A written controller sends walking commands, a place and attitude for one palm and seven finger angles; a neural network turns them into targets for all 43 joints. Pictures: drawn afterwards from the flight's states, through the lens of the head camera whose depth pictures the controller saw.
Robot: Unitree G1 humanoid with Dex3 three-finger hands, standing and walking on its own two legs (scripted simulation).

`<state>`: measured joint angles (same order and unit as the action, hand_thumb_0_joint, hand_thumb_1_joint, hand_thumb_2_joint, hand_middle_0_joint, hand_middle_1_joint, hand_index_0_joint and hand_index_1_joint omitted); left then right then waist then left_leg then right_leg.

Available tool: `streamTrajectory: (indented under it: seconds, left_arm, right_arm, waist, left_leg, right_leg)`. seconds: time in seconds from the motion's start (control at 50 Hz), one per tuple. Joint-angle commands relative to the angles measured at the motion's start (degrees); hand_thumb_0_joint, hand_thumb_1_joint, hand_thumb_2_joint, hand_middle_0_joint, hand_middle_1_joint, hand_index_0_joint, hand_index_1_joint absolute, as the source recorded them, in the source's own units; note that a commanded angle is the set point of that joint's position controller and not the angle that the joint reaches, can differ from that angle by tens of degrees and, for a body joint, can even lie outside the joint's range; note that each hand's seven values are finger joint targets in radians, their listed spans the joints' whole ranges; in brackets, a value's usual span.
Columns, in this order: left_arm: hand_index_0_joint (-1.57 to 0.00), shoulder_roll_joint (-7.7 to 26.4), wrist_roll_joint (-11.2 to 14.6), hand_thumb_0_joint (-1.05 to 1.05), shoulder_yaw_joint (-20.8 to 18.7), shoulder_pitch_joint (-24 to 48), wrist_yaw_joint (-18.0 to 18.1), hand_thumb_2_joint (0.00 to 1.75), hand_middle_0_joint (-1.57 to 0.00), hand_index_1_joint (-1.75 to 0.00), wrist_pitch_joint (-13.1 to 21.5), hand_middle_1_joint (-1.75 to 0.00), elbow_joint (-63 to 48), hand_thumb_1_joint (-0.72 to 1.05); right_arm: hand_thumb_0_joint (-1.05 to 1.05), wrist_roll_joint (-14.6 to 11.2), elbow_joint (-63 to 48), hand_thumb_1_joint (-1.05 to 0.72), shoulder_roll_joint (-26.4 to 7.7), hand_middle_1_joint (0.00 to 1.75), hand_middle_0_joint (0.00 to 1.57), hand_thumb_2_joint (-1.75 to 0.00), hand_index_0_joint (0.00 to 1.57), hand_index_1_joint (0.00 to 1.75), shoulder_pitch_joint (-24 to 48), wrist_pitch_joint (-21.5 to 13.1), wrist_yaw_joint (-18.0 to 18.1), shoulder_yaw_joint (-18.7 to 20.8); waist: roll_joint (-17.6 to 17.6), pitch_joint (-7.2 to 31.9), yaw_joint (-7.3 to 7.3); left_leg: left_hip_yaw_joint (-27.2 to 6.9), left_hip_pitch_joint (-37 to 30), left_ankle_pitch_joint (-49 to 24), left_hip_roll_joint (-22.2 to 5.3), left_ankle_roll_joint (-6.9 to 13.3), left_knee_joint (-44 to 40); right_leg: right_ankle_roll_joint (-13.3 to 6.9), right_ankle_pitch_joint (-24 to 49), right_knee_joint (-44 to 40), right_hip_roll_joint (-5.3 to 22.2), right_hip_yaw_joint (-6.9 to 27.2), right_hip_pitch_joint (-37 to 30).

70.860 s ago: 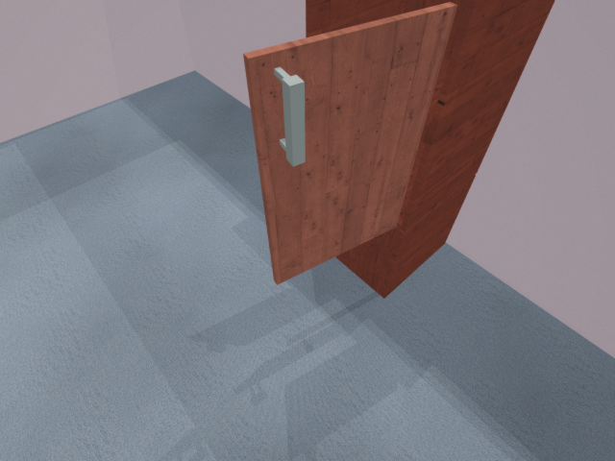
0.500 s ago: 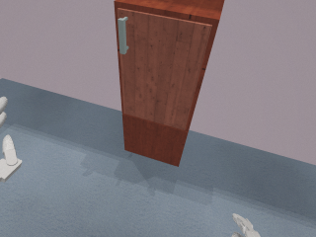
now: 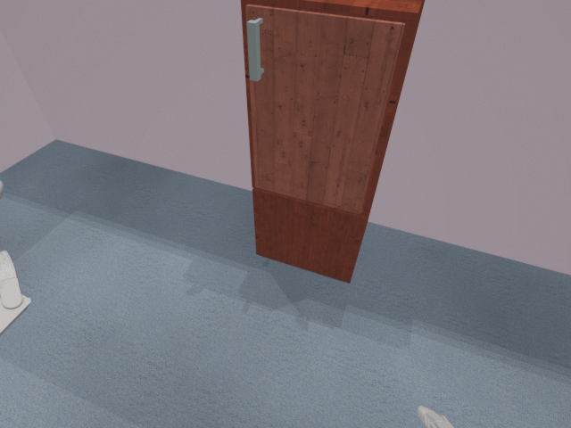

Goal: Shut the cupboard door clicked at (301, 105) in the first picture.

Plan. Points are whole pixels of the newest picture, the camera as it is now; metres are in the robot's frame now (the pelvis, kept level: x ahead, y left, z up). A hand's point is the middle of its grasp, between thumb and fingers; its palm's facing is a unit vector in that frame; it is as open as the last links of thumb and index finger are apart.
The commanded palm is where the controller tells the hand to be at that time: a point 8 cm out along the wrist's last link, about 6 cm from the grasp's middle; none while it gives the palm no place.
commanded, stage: stop stepping back and stand still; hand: left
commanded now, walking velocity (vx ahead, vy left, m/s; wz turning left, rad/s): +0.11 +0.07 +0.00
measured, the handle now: (257, 49) +0.97 +0.10 +0.17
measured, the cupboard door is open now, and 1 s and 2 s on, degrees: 0 0 0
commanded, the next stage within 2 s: let the arm hang, fingers relaxed in 0.88 s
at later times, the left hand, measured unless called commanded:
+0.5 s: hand (22, 265) +0.24 +0.29 +0.19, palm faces +0.45 -0.76 -0.47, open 7.4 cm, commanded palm +0.18 +0.32 +0.19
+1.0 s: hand (12, 278) +0.24 +0.31 +0.17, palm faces +0.41 -0.79 -0.46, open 7.4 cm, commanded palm none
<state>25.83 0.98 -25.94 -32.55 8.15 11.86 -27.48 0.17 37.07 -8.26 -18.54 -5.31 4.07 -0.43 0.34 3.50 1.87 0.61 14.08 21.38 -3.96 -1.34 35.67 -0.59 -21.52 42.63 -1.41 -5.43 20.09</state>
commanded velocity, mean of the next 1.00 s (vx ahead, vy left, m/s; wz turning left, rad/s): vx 0.00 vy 0.02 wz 0.00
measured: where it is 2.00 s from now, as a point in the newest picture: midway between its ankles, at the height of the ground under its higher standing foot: outside the picture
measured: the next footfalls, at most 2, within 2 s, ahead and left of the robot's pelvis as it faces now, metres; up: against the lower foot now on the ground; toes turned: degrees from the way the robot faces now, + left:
right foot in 0.02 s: +0.05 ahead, -0.07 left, +0.00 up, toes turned -3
left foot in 0.38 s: +0.12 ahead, +0.14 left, +0.00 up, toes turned +6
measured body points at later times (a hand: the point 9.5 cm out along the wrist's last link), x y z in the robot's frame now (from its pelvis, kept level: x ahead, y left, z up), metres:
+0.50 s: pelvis +0.04 +0.02 +0.01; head +0.05 +0.03 +0.46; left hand +0.21 +0.33 +0.21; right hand +0.23 -0.23 -0.06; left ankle +0.08 +0.14 -0.72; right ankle +0.01 -0.07 -0.72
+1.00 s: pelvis +0.04 +0.04 +0.01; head +0.03 +0.04 +0.46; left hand +0.21 +0.35 +0.19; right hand +0.19 -0.19 -0.08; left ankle +0.08 +0.14 -0.72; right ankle +0.01 -0.07 -0.72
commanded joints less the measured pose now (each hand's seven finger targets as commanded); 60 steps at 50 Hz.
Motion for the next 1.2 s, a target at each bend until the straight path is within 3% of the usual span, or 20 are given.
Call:
streamTrajectory:
  seconds: [0.0,0.02,0.06,0.1,0.16,0.2,0.26,0.32,0.36,0.4,0.42,0.58,0.72,0.94,0.96,0.98,1.0,1.06,1.12,1.18]
  left_arm:
    - [-0.20,11.3,-0.3,0.00,-8.0,6.6,2.7,0.90,-0.20,-0.30,2.4,-0.30,-7.8,0.90]
    - [-0.20,10.8,0.2,0.00,-7.5,6.9,2.7,0.90,-0.20,-0.30,2.6,-0.30,-5.7,0.90]
    - [-0.20,9.4,0.6,0.00,-6.3,8.7,2.5,0.90,-0.20,-0.30,4.0,-0.30,-6.8,0.90]
    - [-0.20,8.8,0.6,0.00,-5.9,6.2,2.4,0.90,-0.20,-0.30,4.6,-0.30,-8.1,0.90]
    - [-0.20,8.4,0.7,0.00,-4.7,8.8,2.5,0.90,-0.20,-0.30,5.0,-0.30,-7.8,0.90]
    - [-0.20,8.8,0.7,0.00,-4.9,9.3,2.9,0.90,-0.20,-0.30,5.1,-0.30,-8.1,0.90]
    - [-0.20,8.4,1.1,0.00,-4.9,6.1,3.1,0.90,-0.20,-0.30,4.8,-0.30,-8.9,0.90]
    - [-0.20,9.1,1.7,0.00,-6.4,2.3,3.0,0.90,-0.20,-0.30,4.9,-0.30,-10.9,0.90]
    - [-0.20,8.8,1.9,0.00,-6.5,2.6,2.6,0.90,-0.20,-0.30,5.1,-0.30,-12.6,0.90]
    - [-0.20,9.3,1.6,0.00,-7.1,2.9,2.5,0.90,-0.20,-0.30,4.7,-0.30,-11.0,0.90]
    - [-0.20,11.2,1.5,0.00,-8.7,2.7,2.2,0.90,-0.20,-0.30,4.5,-0.30,-11.0,0.90]
    - [-0.20,7.8,2.2,0.00,-4.6,2.3,1.6,0.90,-0.20,-0.30,2.7,-0.30,-12.1,0.90]
    - [-0.20,9.7,2.6,0.00,-6.5,2.2,1.6,0.90,-0.20,-0.30,1.6,-0.30,-11.2,0.90]
    - [-0.20,7.1,2.2,0.00,-3.2,3.4,1.6,0.90,-0.20,-0.30,1.0,-0.30,-9.3,0.90]
    - [-0.20,-1.6,-2.0,0.00,20.2,6.9,-6.2,0.90,-0.20,-0.30,-6.5,-0.30,32.8,0.90]
    - [-0.20,-2.0,-1.9,0.00,18.7,8.5,-7.2,0.90,-0.20,-0.30,-11.0,-0.30,34.5,0.90]
    - [-0.20,-2.5,-2.0,0.00,19.1,9.3,-7.6,0.90,-0.20,-0.30,-12.3,-0.30,34.1,0.90]
    - [-0.20,-1.8,-2.5,0.00,20.3,12.9,-8.2,0.90,-0.20,-0.30,-11.7,-0.30,42.5,0.90]
    - [-0.20,-0.8,-2.6,0.00,21.5,16.4,-7.9,0.90,-0.20,-0.30,-11.4,-0.30,52.8,0.90]
    - [-0.20,-3.3,-2.0,0.00,23.6,19.1,-7.3,0.90,-0.20,-0.30,-12.2,-0.30,61.8,0.90]
  right_arm:
    - [0.00,-0.2,-8.3,-0.90,-9.3,0.30,0.20,-0.90,0.20,0.30,9.6,-1.6,0.8,4.4]
    - [0.00,-0.4,-8.5,-0.90,-10.9,0.30,0.20,-0.90,0.20,0.30,10.7,-1.9,0.8,4.8]
    - [0.00,-0.1,-7.0,-0.90,-10.5,0.30,0.20,-0.90,0.20,0.30,10.1,-2.6,0.5,4.6]
    - [0.00,0.1,-6.7,-0.90,-9.7,0.30,0.20,-0.90,0.20,0.30,10.1,-1.8,0.0,3.3]
    - [0.00,0.1,-7.1,-0.90,-9.2,0.30,0.20,-0.90,0.20,0.30,11.6,-1.1,0.7,2.6]
    - [0.00,0.1,-7.6,-0.90,-9.2,0.30,0.20,-0.90,0.20,0.30,12.3,-2.0,1.1,2.8]
    - [0.00,0.0,-8.1,-0.90,-9.4,0.30,0.20,-0.90,0.20,0.30,12.5,-2.7,1.4,3.2]
    - [0.00,-0.4,-8.7,-0.90,-10.3,0.30,0.20,-0.90,0.20,0.30,11.0,-2.7,1.4,3.9]
    - [0.00,-0.9,-10.0,-0.90,-11.5,0.30,0.20,-0.90,0.20,0.30,11.6,-2.0,1.2,4.1]
    - [0.00,-1.7,-10.3,-0.90,-11.7,0.30,0.20,-0.90,0.20,0.30,11.2,-1.7,1.1,4.1]
    - [0.00,-1.0,-9.8,-0.90,-10.9,0.30,0.20,-0.90,0.20,0.30,11.4,-1.9,1.2,3.4]
    - [0.00,-1.3,-11.0,-0.90,-10.5,0.30,0.20,-0.90,0.20,0.30,10.6,-1.6,0.6,2.7]
    - [0.00,-1.1,-11.1,-0.90,-10.4,0.30,0.20,-0.90,0.20,0.30,11.1,-0.6,1.0,2.0]
    - [0.00,-1.2,-10.2,-0.90,-10.1,0.30,0.20,-0.90,0.20,0.30,10.9,-1.3,1.1,1.6]
    - [0.00,-1.3,0.8,-0.90,-21.0,0.30,0.20,-0.90,0.20,0.30,14.3,-4.9,-4.5,3.9]
    - [0.00,-1.0,1.7,-0.90,-19.0,0.30,0.20,-0.90,0.20,0.30,10.0,-1.3,-4.8,4.5]
    - [0.00,-0.7,0.9,-0.90,-18.8,0.30,0.20,-0.90,0.20,0.30,9.3,-0.1,-4.6,4.3]
    - [0.00,0.2,1.8,-0.90,-18.5,0.30,0.20,-0.90,0.20,0.30,10.0,1.7,-4.4,3.0]
    - [0.00,0.7,3.8,-0.90,-17.3,0.30,0.20,-0.90,0.20,0.30,9.3,3.2,-4.4,2.3]
    - [0.00,1.2,7.5,-0.90,-13.1,0.30,0.20,-0.90,0.20,0.30,6.8,5.0,-4.4,1.2]
  waist:
    - [12.5,-1.4,-2.54]
    - [12.8,-3.4,-2.28]
    - [5.0,-1.7,-0.95]
    - [0.6,-1.7,-1.15]
    - [5.1,-2.5,-1.10]
    - [8.5,-2.6,-2.04]
    - [6.9,-2.6,-2.91]
    - [-0.1,-0.1,-2.21]
    - [-6.9,1.3,-2.63]
    - [-5.9,1.3,-2.51]
    - [-11.2,1.7,-2.29]
    - [-4.4,6.0,-1.84]
    - [-4.0,3.5,-1.84]
    - [-4.0,0.8,-1.93]
    - [-4.5,-4.5,-0.20]
    - [-5.7,-0.2,-0.51]
    - [-6.9,-1.8,-0.42]
    - [2.3,-2.0,-1.75]
    - [11.9,-2.1,-1.14]
    - [9.0,-3.1,0.28]
  left_leg:
    - [3.1,30.7,11.2,3.6,3.6,21.7]
    - [-1.2,32.1,9.9,4.9,2.8,34.6]
    - [-5.1,30.2,3.4,2.0,1.6,39.6]
    - [-3.4,25.0,-0.8,0.4,0.6,35.2]
    - [0.8,15.7,-4.0,0.9,1.0,20.6]
    - [3.6,11.1,-5.2,2.0,1.5,11.5]
    - [4.8,5.8,-6.9,3.0,2.1,1.8]
    - [2.8,-3.7,-14.2,1.8,2.6,-10.2]
    - [-5.3,-6.9,-25.6,-4.9,5.3,-11.2]
    - [-4.8,-4.4,-31.4,-5.5,5.2,-9.0]
    - [-4.3,-2.7,-30.6,-4.5,4.9,-9.6]
    - [-2.6,-4.0,-28.5,-3.5,3.2,-9.7]
    - [-2.9,-0.8,-20.4,-2.9,2.8,-11.9]
    - [-3.1,0.3,-12.8,-2.3,2.8,-14.1]
    - [-3.5,3.7,-25.4,-3.0,3.0,-4.9]
    - [-2.7,0.7,-23.3,-3.5,2.6,-6.3]
    - [-3.7,2.2,-17.9,-4.3,3.2,-7.9]
    - [-7.7,7.8,-10.3,-4.3,5.1,-11.2]
    - [-6.2,3.7,-12.2,-1.3,4.1,-7.8]
    - [-2.6,-2.0,-12.2,1.5,2.4,-3.2]
  right_leg:
    - [-10.1,-18.4,-26.4,15.1,32.9,-22.3]
    - [-12.8,-11.5,-31.8,23.3,45.8,-18.4]
    - [-12.4,4.1,-28.2,22.8,40.0,-16.7]
    - [-12.0,16.6,-24.6,19.7,26.6,-13.1]
    - [-8.8,16.3,-25.1,15.7,14.2,-7.6]
    - [-7.8,13.5,-25.6,14.6,12.0,-7.9]
    - [-6.9,13.4,-24.8,14.7,12.6,-8.3]
    - [-3.1,14.7,-18.5,11.2,9.7,-8.4]
    - [1.2,14.6,-14.1,5.5,7.8,-6.3]
    - [1.6,19.3,-14.9,3.6,7.4,-9.1]
    - [1.1,21.3,-14.7,4.2,7.3,-9.7]
    - [0.3,24.1,-16.3,4.4,7.0,-13.4]
    - [0.1,18.7,-19.0,4.8,7.0,-12.8]
    - [0.4,12.4,-21.8,4.6,6.7,-10.9]
    - [-0.9,18.6,-14.3,8.7,2.6,-4.0]
    - [-1.1,12.4,-15.8,8.3,5.6,-3.2]
    - [-0.7,5.6,-15.2,7.3,4.3,-1.8]
    - [-1.0,1.5,-14.5,5.8,4.8,-5.5]
    - [-3.1,1.5,-19.5,9.3,8.7,-3.4]
    - [-5.2,0.6,-22.3,12.2,10.0,1.4]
